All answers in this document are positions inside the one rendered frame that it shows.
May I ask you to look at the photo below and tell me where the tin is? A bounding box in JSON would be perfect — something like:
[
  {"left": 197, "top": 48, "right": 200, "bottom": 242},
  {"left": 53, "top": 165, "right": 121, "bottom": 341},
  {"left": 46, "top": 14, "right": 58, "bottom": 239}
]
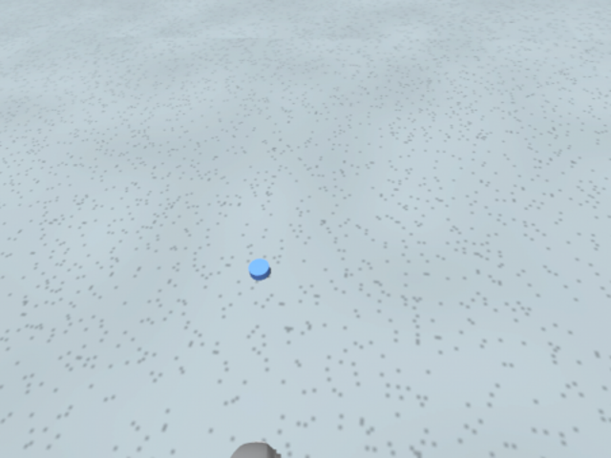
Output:
[{"left": 248, "top": 259, "right": 270, "bottom": 281}]

